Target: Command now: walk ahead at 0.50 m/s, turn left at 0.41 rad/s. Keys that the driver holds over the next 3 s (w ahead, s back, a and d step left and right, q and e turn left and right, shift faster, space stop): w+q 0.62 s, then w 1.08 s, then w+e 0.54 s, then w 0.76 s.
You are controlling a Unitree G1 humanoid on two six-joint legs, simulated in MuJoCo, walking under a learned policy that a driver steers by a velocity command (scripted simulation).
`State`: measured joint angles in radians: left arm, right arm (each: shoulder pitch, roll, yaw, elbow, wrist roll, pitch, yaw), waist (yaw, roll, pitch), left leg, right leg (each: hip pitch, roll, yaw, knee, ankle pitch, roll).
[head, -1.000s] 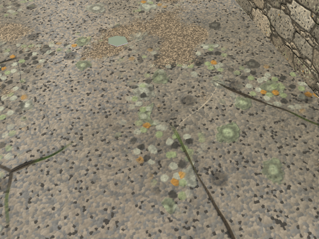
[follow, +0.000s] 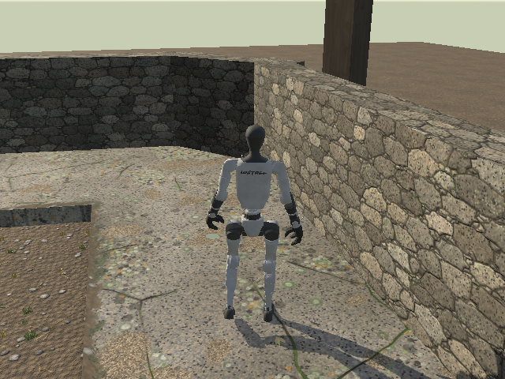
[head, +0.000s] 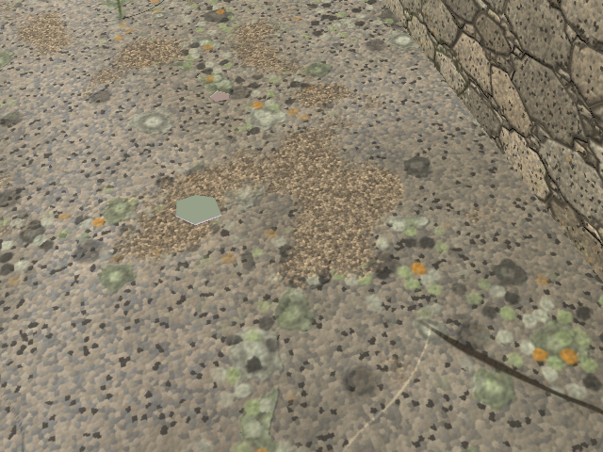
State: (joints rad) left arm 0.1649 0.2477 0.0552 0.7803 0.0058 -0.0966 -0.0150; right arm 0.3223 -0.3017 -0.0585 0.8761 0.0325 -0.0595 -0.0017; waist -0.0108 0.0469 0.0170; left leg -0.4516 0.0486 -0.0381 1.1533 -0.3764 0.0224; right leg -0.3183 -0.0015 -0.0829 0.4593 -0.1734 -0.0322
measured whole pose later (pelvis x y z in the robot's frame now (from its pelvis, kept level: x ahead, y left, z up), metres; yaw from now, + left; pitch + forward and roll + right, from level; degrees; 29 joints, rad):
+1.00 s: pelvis +0.55 +0.12 +0.00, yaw +27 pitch +2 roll +0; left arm 0.18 0.27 0.05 0.78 0.00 -0.11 -0.03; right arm 0.33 -0.29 -0.06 0.76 0.02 -0.05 -0.01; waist -0.01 0.03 0.01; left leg -0.38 -0.03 -0.08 1.15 -0.41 0.04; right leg -0.36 0.04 -0.03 0.50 -0.17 -0.05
